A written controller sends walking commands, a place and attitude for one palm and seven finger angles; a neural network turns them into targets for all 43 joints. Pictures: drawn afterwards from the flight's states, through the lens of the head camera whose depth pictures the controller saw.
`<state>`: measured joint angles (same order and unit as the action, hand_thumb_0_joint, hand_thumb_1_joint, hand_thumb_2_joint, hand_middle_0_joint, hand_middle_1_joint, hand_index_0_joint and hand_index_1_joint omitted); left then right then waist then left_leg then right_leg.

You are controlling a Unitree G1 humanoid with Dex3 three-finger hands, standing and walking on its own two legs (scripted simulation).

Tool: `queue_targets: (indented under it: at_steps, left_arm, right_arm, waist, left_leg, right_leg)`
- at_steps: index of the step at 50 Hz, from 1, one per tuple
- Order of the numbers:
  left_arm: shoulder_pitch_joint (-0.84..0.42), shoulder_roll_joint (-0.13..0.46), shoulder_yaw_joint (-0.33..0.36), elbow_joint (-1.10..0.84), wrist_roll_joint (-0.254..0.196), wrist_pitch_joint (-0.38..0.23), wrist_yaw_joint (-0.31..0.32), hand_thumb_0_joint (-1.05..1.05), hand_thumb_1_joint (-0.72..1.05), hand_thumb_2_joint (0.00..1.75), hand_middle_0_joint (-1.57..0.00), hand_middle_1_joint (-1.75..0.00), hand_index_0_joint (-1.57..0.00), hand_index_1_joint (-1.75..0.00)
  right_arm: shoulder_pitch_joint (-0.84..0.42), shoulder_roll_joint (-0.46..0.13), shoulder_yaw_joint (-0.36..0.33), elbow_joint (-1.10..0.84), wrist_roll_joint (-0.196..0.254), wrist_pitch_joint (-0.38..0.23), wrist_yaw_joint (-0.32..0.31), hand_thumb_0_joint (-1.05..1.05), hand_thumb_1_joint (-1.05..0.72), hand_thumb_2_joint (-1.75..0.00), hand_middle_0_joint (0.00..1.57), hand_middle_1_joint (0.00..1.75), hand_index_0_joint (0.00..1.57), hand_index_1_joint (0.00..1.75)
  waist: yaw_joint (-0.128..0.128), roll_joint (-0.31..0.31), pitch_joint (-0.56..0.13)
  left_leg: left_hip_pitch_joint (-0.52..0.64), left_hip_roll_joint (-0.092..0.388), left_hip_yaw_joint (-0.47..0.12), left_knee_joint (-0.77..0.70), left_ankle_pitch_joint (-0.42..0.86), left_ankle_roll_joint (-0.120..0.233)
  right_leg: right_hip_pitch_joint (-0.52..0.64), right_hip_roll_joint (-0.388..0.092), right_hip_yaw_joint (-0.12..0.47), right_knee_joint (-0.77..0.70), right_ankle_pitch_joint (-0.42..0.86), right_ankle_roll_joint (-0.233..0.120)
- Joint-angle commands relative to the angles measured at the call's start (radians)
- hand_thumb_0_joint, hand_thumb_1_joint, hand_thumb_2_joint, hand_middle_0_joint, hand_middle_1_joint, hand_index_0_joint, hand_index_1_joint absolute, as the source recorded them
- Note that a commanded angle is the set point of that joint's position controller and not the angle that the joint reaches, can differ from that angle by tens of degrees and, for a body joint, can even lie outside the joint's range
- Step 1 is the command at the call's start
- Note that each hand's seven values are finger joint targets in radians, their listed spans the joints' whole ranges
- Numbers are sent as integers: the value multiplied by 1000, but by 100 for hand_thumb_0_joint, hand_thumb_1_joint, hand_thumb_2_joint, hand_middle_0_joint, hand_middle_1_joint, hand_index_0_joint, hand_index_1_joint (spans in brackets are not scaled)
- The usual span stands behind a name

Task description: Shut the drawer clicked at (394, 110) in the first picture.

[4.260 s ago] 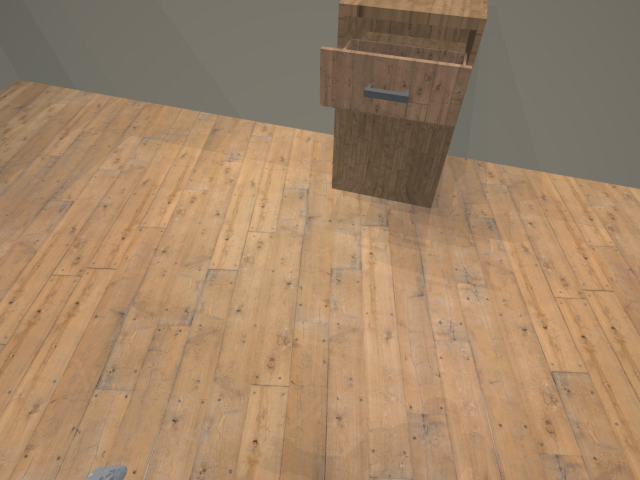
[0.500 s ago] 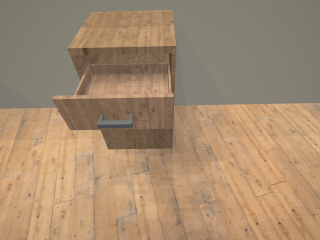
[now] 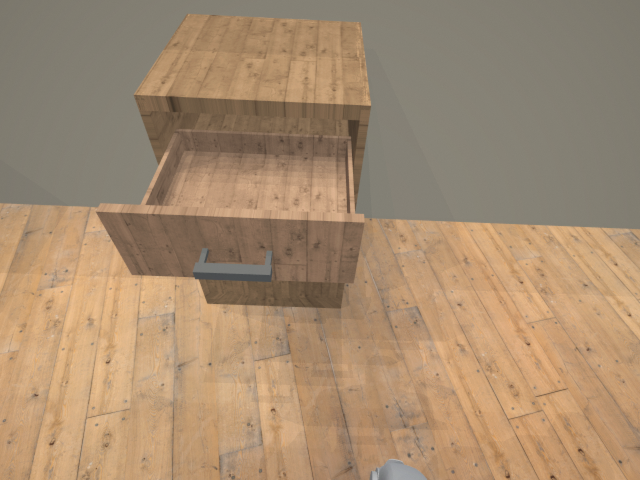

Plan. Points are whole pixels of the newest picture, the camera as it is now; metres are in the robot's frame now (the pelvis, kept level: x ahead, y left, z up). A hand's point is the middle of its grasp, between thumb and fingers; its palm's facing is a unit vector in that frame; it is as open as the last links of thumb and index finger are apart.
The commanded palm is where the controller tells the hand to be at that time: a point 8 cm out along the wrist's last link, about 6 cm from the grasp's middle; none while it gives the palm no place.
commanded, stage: take the last steps up to it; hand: left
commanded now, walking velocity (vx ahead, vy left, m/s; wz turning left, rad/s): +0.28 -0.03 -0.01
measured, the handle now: (235, 263) +0.47 +0.17 -0.08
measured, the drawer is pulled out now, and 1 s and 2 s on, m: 0.30 0.30 0.30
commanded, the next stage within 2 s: come to a stop and stand still in 0.38 s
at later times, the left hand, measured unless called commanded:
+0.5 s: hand (233, 478) +0.16 +0.13 -0.18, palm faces +0.09 -0.98 -0.17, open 7.3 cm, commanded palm none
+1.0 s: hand (239, 465) +0.18 +0.13 -0.18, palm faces +0.03 -0.96 -0.29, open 7.4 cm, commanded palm none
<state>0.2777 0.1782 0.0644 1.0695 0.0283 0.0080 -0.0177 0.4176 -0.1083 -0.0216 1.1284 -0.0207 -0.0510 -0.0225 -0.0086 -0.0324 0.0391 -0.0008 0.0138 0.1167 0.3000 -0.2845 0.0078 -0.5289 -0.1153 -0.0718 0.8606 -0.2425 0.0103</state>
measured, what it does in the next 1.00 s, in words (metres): walks ahead: right foot, then left foot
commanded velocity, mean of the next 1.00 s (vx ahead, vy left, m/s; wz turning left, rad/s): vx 0.01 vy -0.02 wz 0.02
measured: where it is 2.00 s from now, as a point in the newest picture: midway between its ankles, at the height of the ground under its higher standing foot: outside the picture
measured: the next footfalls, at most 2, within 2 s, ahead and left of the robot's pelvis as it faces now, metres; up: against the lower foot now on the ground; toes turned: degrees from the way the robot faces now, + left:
right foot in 0.14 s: +0.17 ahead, -0.14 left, +0.00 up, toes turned -8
left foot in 0.54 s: +0.20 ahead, +0.03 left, +0.00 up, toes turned +2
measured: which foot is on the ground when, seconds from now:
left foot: down 0.00-0.14, up 0.16-0.52, down 0.54-1.00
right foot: up 0.00-0.12, down 0.14-0.56, up 0.58-0.94, down 0.96-1.00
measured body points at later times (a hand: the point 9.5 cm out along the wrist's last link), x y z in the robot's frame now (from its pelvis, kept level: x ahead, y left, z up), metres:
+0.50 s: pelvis +0.15 -0.04 +0.00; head +0.16 -0.03 +0.45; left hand +0.16 +0.18 -0.16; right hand +0.24 -0.27 -0.15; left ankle +0.21 +0.07 -0.73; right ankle +0.14 -0.14 -0.74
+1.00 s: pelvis +0.16 -0.07 -0.01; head +0.18 -0.09 +0.43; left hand +0.18 +0.18 -0.16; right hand +0.23 -0.30 -0.18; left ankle +0.22 +0.06 -0.74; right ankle +0.15 -0.18 -0.75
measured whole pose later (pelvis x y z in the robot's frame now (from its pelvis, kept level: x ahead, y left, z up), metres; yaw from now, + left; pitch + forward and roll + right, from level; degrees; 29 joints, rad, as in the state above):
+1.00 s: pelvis +0.16 -0.07 -0.01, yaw -1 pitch -1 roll +2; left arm 0.27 0.18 0.04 1.06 0.03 0.02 0.05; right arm 0.15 -0.18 -0.05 1.06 -0.01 0.04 -0.02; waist 0.01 0.02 0.06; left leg -0.32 0.06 0.13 0.55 -0.23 -0.01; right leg -0.24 -0.05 -0.05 0.60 -0.35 -0.01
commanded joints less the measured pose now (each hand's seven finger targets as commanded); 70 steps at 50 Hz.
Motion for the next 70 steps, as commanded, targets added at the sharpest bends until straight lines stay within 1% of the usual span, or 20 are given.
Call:
queue_targets:
  at_steps: [1,3,5,7,9,11,14,22,25,28,29,33,40,45,47,48,50,54,61,70]
  left_arm:
    - [-123,16,2,-107,-9,-31,-6,0,90,90,-20,-30,-20,-30]
    - [-100,24,10,-103,-6,-38,-4,0,90,90,-20,-30,-20,-30]
    - [107,74,25,-34,-1,-56,0,0,90,90,-20,-30,-20,-30]
    - [315,247,57,13,-8,-72,23,0,90,90,-20,-30,-20,-30]
    - [155,188,45,-20,-15,-64,32,0,90,90,-20,-30,-20,-30]
    - [34,96,15,-52,-11,-69,40,0,90,90,-20,-30,-20,-30]
    - [10,68,4,-53,-3,-77,45,0,90,90,-20,-30,-20,-30]
    - [67,113,5,-22,-5,-69,35,0,90,90,-20,-30,-20,-30]
    - [54,89,-2,-8,-14,-58,38,0,90,90,-20,-30,-20,-30]
    - [137,-9,-36,11,-18,-37,55,0,90,90,-20,-30,-20,-30]
    - [152,0,-40,31,-21,-24,62,0,90,90,-20,-30,-20,-30]
    - [144,51,-32,37,-17,7,70,0,90,90,-20,-30,-20,-30]
    - [99,27,-2,-20,-8,36,67,0,90,90,-20,-30,-20,-30]
    - [145,11,-17,-15,-5,21,64,0,90,90,-20,-30,-20,-30]
    - [145,62,-21,-5,4,6,67,0,90,90,-20,-30,-20,-30]
    - [86,111,-23,-23,5,-3,66,0,90,90,-20,-30,-20,-30]
    - [15,167,-15,-51,-1,-7,62,0,90,90,-20,-30,-20,-30]
    - [-23,116,-27,-33,-12,-17,57,0,90,90,-20,-30,-20,-30]
    - [42,77,-31,30,-28,-23,55,0,90,90,-20,-30,-20,-30]
    - [47,59,-30,44,-24,-19,55,0,90,90,-20,-30,-20,-30]
  right_arm:
    - [42,-172,-48,-22,-9,-17,-6,0,-90,-90,20,30,20,30]
    - [32,-171,-49,-17,-11,-13,-7,0,-90,-90,20,30,20,30]
    - [22,-164,-49,-11,-4,-10,-3,0,-90,-90,20,30,20,30]
    - [63,-83,-30,-65,17,-11,10,0,-90,-90,20,30,20,30]
    - [-46,-102,-44,-77,11,-4,10,0,-90,-90,20,30,20,30]
    - [-59,-83,-42,-69,-2,9,15,0,-90,-90,20,30,20,30]
    - [-10,-51,-34,-55,-5,30,16,0,-90,-90,20,30,20,30]
    - [-170,-63,-28,-120,1,16,31,0,-90,-90,20,30,20,30]
    - [-135,-76,-18,-93,1,3,19,0,-90,-90,20,30,20,30]
    - [-102,-180,-18,-77,3,5,-6,0,-90,-90,20,30,20,30]
    - [-139,-175,-11,-72,9,7,-17,0,-90,-90,20,30,20,30]
    - [-188,-174,-22,-70,17,27,-38,0,-90,-90,20,30,20,30]
    - [-240,-205,-63,-115,6,62,-29,0,-90,-90,20,30,20,30]
    - [-277,-192,-60,-115,2,66,-6,0,-90,-90,20,30,20,30]
    - [-245,-143,-54,-108,16,73,2,0,-90,-90,20,30,20,30]
    - [-228,-93,-41,-116,21,80,7,0,-90,-90,20,30,20,30]
    - [-248,-90,-34,-121,8,94,15,0,-90,-90,20,30,20,30]
    - [-144,-90,-22,-48,10,77,6,0,-90,-90,20,30,20,30]
    - [-83,-100,6,12,8,47,-18,0,-90,-90,20,30,20,30]
    - [-37,-83,5,24,7,57,-20,0,-90,-90,20,30,20,30]
  waist:
    - [-21,155,117]
    - [-4,153,107]
    - [87,61,-11]
    - [124,-301,-187]
    - [94,-157,-80]
    - [30,-41,4]
    - [-17,-49,7]
    - [30,-68,17]
    - [0,-49,17]
    - [22,183,-41]
    - [29,270,-68]
    - [27,205,-37]
    - [16,116,-114]
    - [41,166,-83]
    - [36,17,-7]
    - [3,-119,34]
    - [16,-261,63]
    - [-19,-105,31]
    - [17,85,-1]
    - [11,1,65]
  left_leg:
    - [-95,272,-140,-107,198,162]
    - [-136,273,-138,-43,220,144]
    - [-189,180,-55,237,284,88]
    - [-548,-4,-1,825,-290,22]
    - [-602,76,-113,994,-191,35]
    - [-540,119,-119,929,-63,21]
    - [-460,119,-73,766,-52,-14]
    - [-363,64,-13,378,8,-22]
    - [-183,46,-8,170,149,-23]
    - [-77,295,-229,107,741,99]
    - [-85,304,-247,59,812,120]
    - [-49,305,-218,54,992,156]
    - [-96,323,-167,57,676,190]
    - [-260,266,-169,21,138,125]
    - [-366,149,-114,125,-61,39]
    - [-346,67,-56,201,-127,-13]
    - [-284,30,-69,314,-107,-17]
    - [-227,37,-96,287,8,-15]
    - [-170,89,-139,84,262,-18]
    - [-185,75,-124,68,139,-25]
  right_leg:
    - [4,19,-30,-150,0,-12]
    - [126,43,-45,-226,7,-26]
    - [429,80,-58,-358,55,-47]
    - [740,-334,525,-581,87,-197]
    - [526,-302,472,-645,-103,-228]
    - [335,-223,263,-657,-19,-184]
    - [257,-184,113,-656,167,-176]
    - [323,-161,105,-638,142,-179]
    - [288,-96,62,-524,196,-125]
    - [268,42,-20,-350,-99,-8]
    - [298,45,-16,-299,-184,11]
    - [229,32,45,-162,-235,13]
    - [139,58,75,126,-255,23]
    - [315,59,18,-236,-111,0]
    - [365,20,102,-493,-8,-18]
    - [245,-112,260,-596,-114,-75]
    - [101,-152,346,-711,-231,-125]
    - [207,-82,208,-601,13,-123]
    - [353,0,137,-532,185,-51]
    - [323,4,152,-614,-11,-52]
